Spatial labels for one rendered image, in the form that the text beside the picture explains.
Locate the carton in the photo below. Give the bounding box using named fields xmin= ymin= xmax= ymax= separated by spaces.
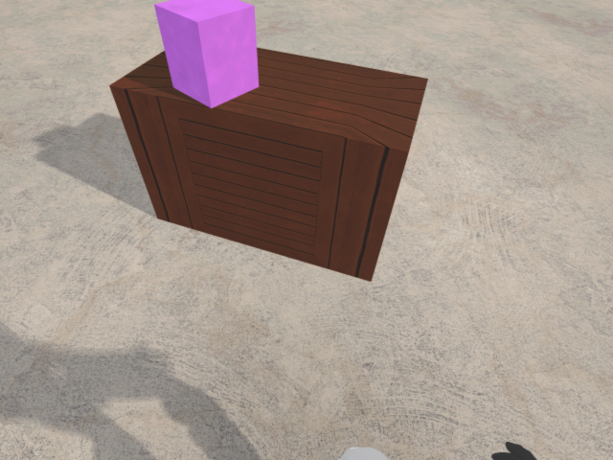
xmin=154 ymin=0 xmax=259 ymax=108

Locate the pedestal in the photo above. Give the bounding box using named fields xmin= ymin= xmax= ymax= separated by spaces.
xmin=109 ymin=48 xmax=428 ymax=282

